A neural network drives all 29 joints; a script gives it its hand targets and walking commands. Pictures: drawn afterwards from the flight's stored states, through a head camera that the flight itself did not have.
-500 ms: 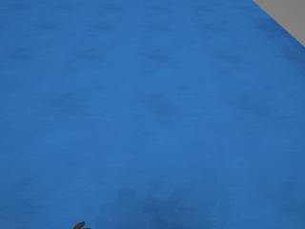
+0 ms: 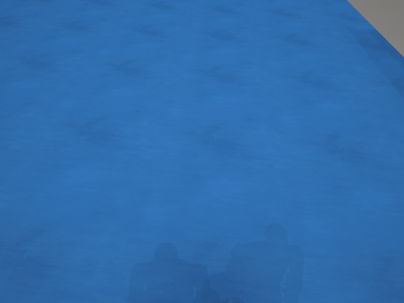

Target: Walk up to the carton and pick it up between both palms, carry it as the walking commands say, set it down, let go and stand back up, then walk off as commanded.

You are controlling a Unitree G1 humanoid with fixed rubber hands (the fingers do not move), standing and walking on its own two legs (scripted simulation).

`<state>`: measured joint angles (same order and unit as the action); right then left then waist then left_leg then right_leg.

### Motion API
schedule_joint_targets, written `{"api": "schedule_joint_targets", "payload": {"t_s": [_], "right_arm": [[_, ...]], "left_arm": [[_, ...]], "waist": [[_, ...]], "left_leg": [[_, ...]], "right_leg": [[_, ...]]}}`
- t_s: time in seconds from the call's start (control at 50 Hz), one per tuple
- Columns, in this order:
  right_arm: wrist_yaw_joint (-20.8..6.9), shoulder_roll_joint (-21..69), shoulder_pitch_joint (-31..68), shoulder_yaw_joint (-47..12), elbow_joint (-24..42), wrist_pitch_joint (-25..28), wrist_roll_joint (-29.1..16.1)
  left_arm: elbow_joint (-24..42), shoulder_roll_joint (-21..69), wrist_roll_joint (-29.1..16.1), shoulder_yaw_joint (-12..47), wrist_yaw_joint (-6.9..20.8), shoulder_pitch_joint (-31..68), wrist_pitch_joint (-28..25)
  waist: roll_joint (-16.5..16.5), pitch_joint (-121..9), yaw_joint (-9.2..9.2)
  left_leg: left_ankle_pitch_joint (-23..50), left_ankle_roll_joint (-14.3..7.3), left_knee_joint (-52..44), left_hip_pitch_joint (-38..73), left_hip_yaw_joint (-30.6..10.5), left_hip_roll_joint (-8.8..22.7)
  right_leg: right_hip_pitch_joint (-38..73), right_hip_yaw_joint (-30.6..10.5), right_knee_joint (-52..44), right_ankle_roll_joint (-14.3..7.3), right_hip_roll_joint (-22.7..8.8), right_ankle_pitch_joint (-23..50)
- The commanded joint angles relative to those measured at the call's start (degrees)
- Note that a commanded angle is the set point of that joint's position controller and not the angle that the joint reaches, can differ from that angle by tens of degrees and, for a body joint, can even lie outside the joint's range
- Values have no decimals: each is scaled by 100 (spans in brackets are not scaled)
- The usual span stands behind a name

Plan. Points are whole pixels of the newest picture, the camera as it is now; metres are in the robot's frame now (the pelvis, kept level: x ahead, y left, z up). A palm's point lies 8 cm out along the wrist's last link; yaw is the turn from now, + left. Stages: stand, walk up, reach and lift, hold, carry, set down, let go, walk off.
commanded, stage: stand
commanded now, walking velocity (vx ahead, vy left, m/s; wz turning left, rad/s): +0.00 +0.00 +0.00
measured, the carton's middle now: out of the picture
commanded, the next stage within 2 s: walk off in 1.58 s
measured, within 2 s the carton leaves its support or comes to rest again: neither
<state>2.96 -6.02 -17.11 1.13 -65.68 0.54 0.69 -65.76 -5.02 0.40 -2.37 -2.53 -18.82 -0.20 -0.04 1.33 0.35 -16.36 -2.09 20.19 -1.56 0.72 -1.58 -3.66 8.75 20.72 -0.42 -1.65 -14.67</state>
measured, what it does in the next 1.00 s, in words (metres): stands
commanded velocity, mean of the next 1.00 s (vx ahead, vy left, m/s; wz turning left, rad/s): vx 0.00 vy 0.00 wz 0.00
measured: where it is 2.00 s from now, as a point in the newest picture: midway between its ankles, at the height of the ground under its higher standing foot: outside the picture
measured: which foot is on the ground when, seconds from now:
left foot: down 0.00-1.00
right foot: down 0.00-1.00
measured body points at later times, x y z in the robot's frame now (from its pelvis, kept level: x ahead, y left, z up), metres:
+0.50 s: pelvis -0.01 +0.00 +0.00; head -0.01 +0.00 +0.45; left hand -0.06 +0.19 -0.17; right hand -0.05 -0.19 -0.17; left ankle -0.06 +0.09 -0.74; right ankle -0.04 -0.10 -0.74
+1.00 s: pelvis -0.03 -0.01 +0.00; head -0.02 -0.02 +0.45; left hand -0.08 +0.17 -0.16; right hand -0.08 -0.19 -0.17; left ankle -0.06 +0.09 -0.74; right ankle -0.04 -0.10 -0.74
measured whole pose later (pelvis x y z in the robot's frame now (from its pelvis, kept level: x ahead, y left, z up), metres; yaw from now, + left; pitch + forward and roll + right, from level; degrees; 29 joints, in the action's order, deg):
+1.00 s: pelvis -0.03 -0.01 +0.00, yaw +0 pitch -2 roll +0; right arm 2.9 -3.2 -19.4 -0.2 -70.2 0.6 0.6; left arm -67.3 -3.1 0.6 -1.5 -3.1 -21.4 -0.6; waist -0.1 2.1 0.1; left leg -14.7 -0.8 21.1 -4.2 1.0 -0.5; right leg -6.4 8.6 21.5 -2.0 -0.7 -12.9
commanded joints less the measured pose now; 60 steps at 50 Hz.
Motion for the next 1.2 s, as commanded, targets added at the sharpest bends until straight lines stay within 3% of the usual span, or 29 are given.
{"api": "schedule_joint_targets", "payload": {"t_s": [0.0,0.04,0.06,0.08,0.12,0.2,0.26,0.28,0.3,0.4,0.48,0.5,0.54,0.6,0.62,0.64,0.7,0.72,0.76,0.84,0.86,0.9,0.96,1.0,1.08,1.1,1.14,1.16,1.18], "right_arm": [[25,-493,-656,39,-158,61,-6],[22,-320,-485,5,-108,57,4],[5,-478,-481,39,-116,62,-21],[31,-420,-529,31,-182,62,-28],[-2,-193,-594,-12,-234,81,-20],[49,-334,-557,-8,-238,98,-4],[59,-300,-704,-11,-335,88,-19],[55,-210,-686,-53,-395,76,0],[19,-43,-663,-85,-351,81,-5],[6,-152,-797,-57,-405,88,5],[25,-264,-797,-40,-457,76,-32],[32,-294,-731,-27,-449,44,14],[11,-281,-690,-30,-402,43,1],[32,-151,-753,-61,-441,74,-22],[6,-185,-829,-46,-443,58,-21],[0,-20,-624,-99,-430,42,-5],[-12,-88,-848,-52,-444,46,-19],[35,-343,-751,1,-455,43,18],[2,-216,-856,-32,-497,51,2],[7,-81,-740,-81,-446,26,-16],[-21,29,-655,-90,-397,37,0],[18,-16,-793,-101,-467,16,-26],[16,-149,-774,-82,-437,15,-17],[5,-39,-773,-110,-480,17,5],[-3,-16,-893,-108,-498,8,-32],[-1,32,-894,-139,-482,11,-2],[-6,-154,-741,-88,-425,12,-14],[-16,39,-772,-116,-384,22,-39],[-18,-47,-862,-110,-449,16,-34]], "left_arm": [[-65,-355,-6,-64,-47,-643,-25],[-42,-396,17,-77,-40,-492,-30],[-33,-291,28,-62,-63,-454,-38],[-16,-465,19,-99,-54,-504,-54],[-72,-190,5,-39,-60,-585,-58],[-98,-232,39,-51,-91,-548,-34],[-132,-48,17,-7,-118,-582,-26],[-165,-227,-10,-39,-67,-729,-26],[-155,-325,13,-58,-75,-669,-24],[-161,-159,2,-12,-70,-678,-37],[-164,-53,-1,25,-68,-756,-68],[-151,-146,12,6,-66,-674,-70],[-179,-25,14,24,-72,-729,-62],[-220,-283,29,-37,-73,-826,-46],[-164,-213,38,-21,-76,-673,-61],[-197,-193,6,-22,-64,-836,-69],[-185,-78,30,41,-69,-802,-62],[-173,-230,53,-10,-59,-780,-69],[-188,-59,16,47,-86,-792,-74],[-197,-114,10,39,-51,-953,-77],[-158,-136,28,29,-68,-807,-67],[-105,-8,34,49,-63,-776,-73],[-149,82,14,95,-61,-917,-102],[-162,-178,40,30,-104,-987,-92],[-164,-1,1,82,-48,-1097,-104],[-117,-138,19,46,-52,-1011,-101],[-155,-78,42,56,-55,-1053,-101],[-55,-29,33,65,-24,-935,-98],[-110,81,32,107,-65,-1078,-116]], "waist": [[-121,549,-15],[183,644,-12],[113,655,-64],[109,537,34],[-230,416,-7],[162,435,-7],[-113,370,-62],[-166,417,46],[-287,488,-35],[181,522,-54],[-50,569,-46],[92,662,-2],[-185,689,-48],[88,515,32],[-35,742,-72],[-25,717,35],[-17,724,-97],[-95,514,-2],[-253,652,-71],[34,690,36],[113,601,-46],[-99,662,-6],[119,585,12],[-131,694,41],[-139,700,35],[60,720,-1],[-52,621,52],[105,743,-3],[2,741,5]], "left_leg": [[2309,-96,-275,-431,-518,785],[2040,-109,-236,-476,-574,798],[1880,-124,-321,-659,-534,759],[2048,-110,-403,-620,-550,760],[2037,-68,-272,-495,-501,740],[2108,-105,-293,-609,-543,798],[1965,-91,-324,-594,-476,768],[1907,-81,-284,-564,-554,719],[1792,-49,-297,-569,-480,754],[1822,-101,-279,-639,-566,784],[1824,-87,-272,-596,-539,729],[1844,-97,-347,-671,-516,769],[1658,-75,-318,-830,-474,719],[1596,-53,-343,-595,-493,730],[1689,-61,-366,-669,-521,757],[1590,-80,-348,-774,-520,717],[1402,-69,-395,-701,-490,708],[1447,-61,-377,-618,-488,704],[1500,-40,-350,-693,-493,703],[1290,-51,-358,-815,-465,707],[1247,-61,-345,-687,-491,739],[1159,-7,-358,-882,-438,704],[1193,-39,-330,-812,-480,727],[1113,6,-367,-978,-444,701],[996,6,-281,-978,-420,688],[871,-29,-323,-979,-469,761],[947,9,-352,-900,-439,725],[874,-6,-255,-1061,-491,702],[887,20,-256,-1040,-412,702]], "right_leg": [[-146,-530,-292,-86,-600,1349],[-273,-520,-355,-126,-572,1201],[-145,-568,-327,-158,-621,1265],[-18,-514,-249,-167,-628,1264],[-18,-571,-237,-178,-644,1339],[-30,-543,-280,-158,-600,1212],[66,-563,-225,-182,-648,1269],[-43,-561,-271,-183,-603,1240],[-204,-569,-270,-200,-614,1203],[-127,-521,-286,-135,-544,1215],[-300,-559,-288,-145,-569,1107],[-269,-558,-282,-154,-583,1000],[-222,-601,-296,-166,-589,1103],[-291,-590,-259,-162,-573,1020],[-413,-606,-313,-159,-579,1050],[-303,-591,-298,-130,-515,936],[-480,-643,-297,-158,-543,767],[-316,-622,-338,-177,-547,805],[-360,-630,-344,-171,-560,845],[-371,-647,-360,-162,-502,810],[-447,-625,-385,-164,-498,769],[-338,-660,-407,-202,-527,684],[-326,-672,-378,-178,-518,767],[-299,-680,-424,-224,-528,734],[-360,-733,-442,-227,-528,644],[-467,-732,-487,-231,-538,483],[-440,-694,-441,-212,-513,556],[-414,-738,-488,-202,-461,509],[-478,-753,-491,-226,-526,498]]}}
